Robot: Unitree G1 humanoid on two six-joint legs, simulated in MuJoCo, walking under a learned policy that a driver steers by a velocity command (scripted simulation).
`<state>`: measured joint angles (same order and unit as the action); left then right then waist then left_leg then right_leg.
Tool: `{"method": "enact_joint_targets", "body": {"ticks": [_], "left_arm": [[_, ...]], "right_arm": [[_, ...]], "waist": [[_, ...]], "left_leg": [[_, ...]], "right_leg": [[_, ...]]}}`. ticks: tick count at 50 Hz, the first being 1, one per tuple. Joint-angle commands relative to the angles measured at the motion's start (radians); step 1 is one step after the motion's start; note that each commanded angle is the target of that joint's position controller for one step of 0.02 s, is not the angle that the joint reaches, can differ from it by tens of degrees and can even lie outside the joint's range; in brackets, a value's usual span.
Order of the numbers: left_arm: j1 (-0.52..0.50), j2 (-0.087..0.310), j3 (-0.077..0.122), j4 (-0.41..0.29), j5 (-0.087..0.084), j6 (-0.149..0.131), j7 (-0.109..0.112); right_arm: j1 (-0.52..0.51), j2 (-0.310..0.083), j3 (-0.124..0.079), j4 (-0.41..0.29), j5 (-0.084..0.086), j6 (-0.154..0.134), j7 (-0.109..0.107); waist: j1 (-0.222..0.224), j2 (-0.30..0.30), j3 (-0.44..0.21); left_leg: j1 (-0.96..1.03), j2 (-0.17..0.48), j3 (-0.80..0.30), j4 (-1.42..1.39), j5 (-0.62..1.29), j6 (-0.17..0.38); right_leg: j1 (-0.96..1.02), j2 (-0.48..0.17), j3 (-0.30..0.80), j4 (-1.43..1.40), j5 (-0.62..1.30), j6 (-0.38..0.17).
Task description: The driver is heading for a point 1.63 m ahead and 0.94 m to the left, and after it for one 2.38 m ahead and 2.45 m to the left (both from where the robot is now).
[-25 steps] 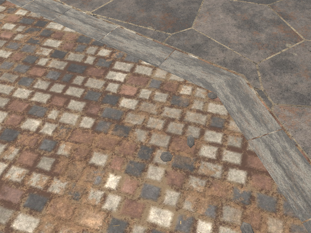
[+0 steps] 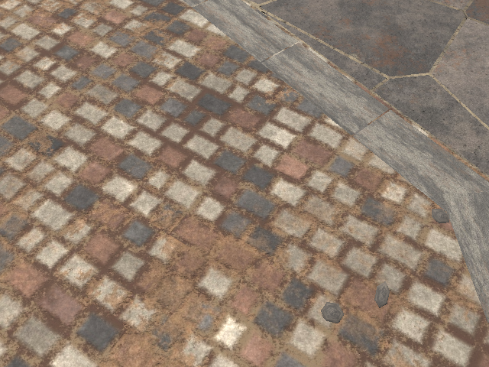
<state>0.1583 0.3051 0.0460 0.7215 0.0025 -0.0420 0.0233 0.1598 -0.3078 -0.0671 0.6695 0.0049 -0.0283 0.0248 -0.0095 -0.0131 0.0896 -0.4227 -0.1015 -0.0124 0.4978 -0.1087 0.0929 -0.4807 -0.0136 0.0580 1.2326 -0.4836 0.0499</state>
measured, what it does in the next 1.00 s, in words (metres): steps on the spot, turning left: right foot, then left foot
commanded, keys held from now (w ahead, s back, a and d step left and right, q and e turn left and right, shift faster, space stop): q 0.76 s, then w+q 0.24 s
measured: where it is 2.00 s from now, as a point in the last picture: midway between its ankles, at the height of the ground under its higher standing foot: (128, 347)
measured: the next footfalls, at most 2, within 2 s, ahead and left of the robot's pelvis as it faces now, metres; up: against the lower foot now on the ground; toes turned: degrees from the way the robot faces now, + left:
right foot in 0.32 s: +0.18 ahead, -0.15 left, +0.00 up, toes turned +18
left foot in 0.74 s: +0.06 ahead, +0.09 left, +0.00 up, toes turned +28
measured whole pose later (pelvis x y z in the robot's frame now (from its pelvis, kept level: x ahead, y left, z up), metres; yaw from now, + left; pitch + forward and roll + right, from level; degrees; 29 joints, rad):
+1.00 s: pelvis +0.09 +0.00 +0.02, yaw +36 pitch +2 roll -2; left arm 0.13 0.33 0.10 0.73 0.00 -0.05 0.00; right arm 0.32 -0.28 -0.06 0.65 0.01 -0.01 -0.02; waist -0.03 -0.03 0.01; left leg -0.19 -0.04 -0.13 0.37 -0.21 0.06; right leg -0.51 -0.01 0.05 0.81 -0.21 0.05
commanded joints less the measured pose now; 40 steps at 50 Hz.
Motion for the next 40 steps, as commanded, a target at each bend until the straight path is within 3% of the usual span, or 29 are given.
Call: {"method": "enact_joint_targets", "body": {"ticks": [1,4,7,10,13,15,16,17,18,19,20,21,22,24,27,30,33,35,36,37,38,39,40], "left_arm": [[0.102,0.098,0.029,-0.045,0.009,0.012,0.015],[0.074,0.08,0.023,-0.048,0.014,0.023,0.024],[0.018,0.081,0.025,-0.061,0.006,0.035,0.022],[-0.036,0.079,0.026,-0.079,0.002,0.028,0.015],[-0.045,0.089,0.032,-0.085,-0.003,0.007,0.004],[0.006,0.093,0.04,-0.07,-0.006,-0.007,-0.005],[0.035,0.119,0.05,-0.061,-0.001,-0.012,-0.005],[0.024,0.187,0.064,-0.076,0.014,-0.005,0.003],[0.027,0.224,0.074,-0.063,0.051,0.006,0.0],[0.011,0.171,0.063,-0.082,0.041,0.006,0.0],[-0.015,0.122,0.05,-0.092,0.031,0.008,0.004],[-0.039,0.104,0.046,-0.099,0.018,0.013,0.007],[-0.051,0.096,0.043,-0.098,0.004,0.018,0.011],[-0.035,0.104,0.044,-0.091,0.009,0.03,0.018],[0.001,0.129,0.057,-0.079,0.015,0.045,0.025],[-0.019,0.163,0.072,-0.078,0.006,0.051,0.017],[-0.024,0.178,0.079,-0.069,-0.01,0.05,0.006],[-0.045,0.181,0.081,-0.063,-0.028,0.048,0.004],[-0.025,0.159,0.076,-0.049,-0.034,0.046,0.003],[0.028,0.117,0.067,-0.03,-0.018,0.043,-0.002],[0.011,0.054,0.042,-0.086,0.037,0.042,-0.006],[-0.098,0.098,0.055,-0.11,0.024,0.036,0.004],[-0.101,0.122,0.064,-0.112,-0.001,0.033,0.001]], "right_arm": [[0.002,-0.142,-0.041,-0.072,-0.01,-0.002,-0.015],[0.012,-0.17,-0.05,-0.067,-0.001,0.013,-0.035],[-0.007,-0.169,-0.05,-0.077,0.008,0.04,-0.053],[-0.009,-0.165,-0.049,-0.083,0.005,0.056,-0.059],[0.002,-0.159,-0.049,-0.087,0.005,0.063,-0.055],[-0.021,-0.146,-0.044,-0.095,0.017,0.068,-0.056],[-0.014,-0.125,-0.038,-0.099,0.021,0.071,-0.058],[0.05,-0.068,-0.023,-0.099,0.007,0.072,-0.055],[0.032,-0.105,-0.034,-0.135,0.013,0.063,-0.054],[0.069,-0.187,-0.058,-0.11,-0.003,0.056,-0.051],[0.074,-0.209,-0.071,-0.081,0.01,0.061,-0.05],[0.085,-0.184,-0.07,-0.06,0.014,0.075,-0.055],[0.077,-0.161,-0.064,-0.063,0.014,0.086,-0.057],[0.041,-0.107,-0.047,-0.082,0.022,0.093,-0.05],[-0.025,-0.081,-0.036,-0.12,0.023,0.089,-0.043],[-0.033,-0.075,-0.029,-0.134,0.017,0.089,-0.03],[-0.015,-0.093,-0.038,-0.136,0.017,0.097,-0.017],[0.036,-0.091,-0.045,-0.122,0.017,0.099,-0.008],[0.076,-0.1,-0.053,-0.105,0.015,0.098,-0.011],[0.111,-0.151,-0.071,-0.101,0.014,0.095,-0.02],[0.111,-0.291,-0.098,-0.131,0.003,0.089,-0.037],[0.157,-0.246,-0.085,-0.13,-0.029,0.062,-0.027],[0.149,-0.212,-0.073,-0.111,-0.021,0.04,-0.025]], "waist": [[0.045,0.058,-0.202],[0.036,0.073,-0.245],[0.02,0.104,-0.243],[-0.001,0.146,-0.204],[-0.011,0.176,-0.203],[0.026,0.181,-0.205],[0.033,0.155,-0.206],[-0.013,-0.046,-0.235],[-0.026,-0.3,-0.178],[-0.015,-0.215,-0.188],[-0.015,-0.137,-0.178],[-0.023,-0.097,-0.165],[-0.015,-0.1,-0.147],[0.004,-0.127,-0.131],[0.044,-0.17,-0.161],[0.049,-0.186,-0.18],[0.044,-0.195,-0.176],[0.006,-0.178,-0.171],[-0.009,-0.147,-0.175],[-0.007,-0.003,-0.18],[0.021,0.341,-0.165],[-0.078,0.245,-0.227],[-0.056,0.184,-0.199]], "left_leg": [[0.164,0.273,-0.303,-0.162,0.51,0.206],[0.159,0.25,-0.288,-0.139,0.503,0.185],[0.138,0.215,-0.32,-0.146,0.216,0.138],[0.134,0.202,-0.384,-0.145,0.022,0.119],[0.192,0.212,-0.457,-0.09,0.103,0.112],[0.207,0.187,-0.481,-0.033,0.156,0.08],[0.161,0.147,-0.46,0.018,0.068,0.039],[0.058,0.049,-0.327,0.214,-0.264,-0.02],[-0.149,-0.071,-0.162,0.389,-0.547,-0.078],[-0.18,0.003,-0.165,0.594,-0.536,-0.12],[-0.179,0.02,-0.155,0.671,-0.469,-0.14],[-0.186,0.032,-0.138,0.708,-0.419,-0.162],[-0.21,0.042,-0.127,0.733,-0.375,-0.179],[-0.198,0.055,-0.066,0.673,-0.322,-0.198],[-0.174,0.092,-0.029,0.525,-0.313,-0.207],[-0.049,0.118,0.013,0.37,-0.303,-0.189],[0.032,0.114,0.05,0.231,-0.271,-0.157],[0.131,0.098,0.08,0.05,-0.152,-0.111],[0.226,0.077,0.079,-0.05,-0.068,-0.077],[0.372,0.144,-0.053,-0.121,0.127,-0.029],[0.477,0.43,-0.46,-0.129,0.454,0.142],[0.413,0.478,-0.531,-0.165,0.298,0.267],[0.409,0.423,-0.472,-0.2,0.022,0.233]], "right_leg": [[-0.035,-0.026,0.023,-0.103,0.048,0.022],[-0.027,-0.004,0.024,-0.229,0.13,0.052],[-0.014,0.011,0.039,-0.332,0.218,0.059],[0.001,0.028,0.054,-0.444,0.225,0.052],[0.048,0.047,0.06,-0.571,0.182,0.032],[0.152,0.045,0.045,-0.774,0.276,0.004],[0.253,-0.017,0.069,-0.873,0.392,-0.023],[0.369,-0.234,0.246,-0.89,0.561,-0.107],[0.37,-0.375,0.473,-0.918,0.758,-0.285],[0.372,-0.411,0.465,-0.902,0.778,-0.339],[0.361,-0.348,0.345,-0.878,0.759,-0.299],[0.363,-0.284,0.255,-0.861,0.714,-0.254],[0.367,-0.263,0.208,-0.858,0.711,-0.242],[0.362,-0.218,0.115,-0.877,0.712,-0.238],[0.436,-0.247,0.08,-0.88,0.721,-0.264],[0.403,-0.271,0.033,-0.883,0.714,-0.267],[0.389,-0.293,0.013,-0.866,0.667,-0.256],[0.356,-0.287,-0.02,-0.81,0.615,-0.215],[0.305,-0.261,-0.057,-0.747,0.541,-0.167],[0.165,-0.2,-0.142,-0.588,0.367,-0.082],[-0.151,-0.041,-0.211,-0.289,-0.138,0.03],[-0.193,-0.004,-0.032,-0.112,-0.202,0.026],[-0.229,-0.029,0.004,-0.079,-0.115,0.003]]}}
Velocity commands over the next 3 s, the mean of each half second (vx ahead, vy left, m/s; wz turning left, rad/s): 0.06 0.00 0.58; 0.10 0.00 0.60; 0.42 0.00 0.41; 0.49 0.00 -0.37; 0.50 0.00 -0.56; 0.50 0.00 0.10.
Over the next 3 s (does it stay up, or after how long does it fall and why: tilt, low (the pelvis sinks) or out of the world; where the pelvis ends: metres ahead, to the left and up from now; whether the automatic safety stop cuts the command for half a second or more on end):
stays up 0.93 0.53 0.02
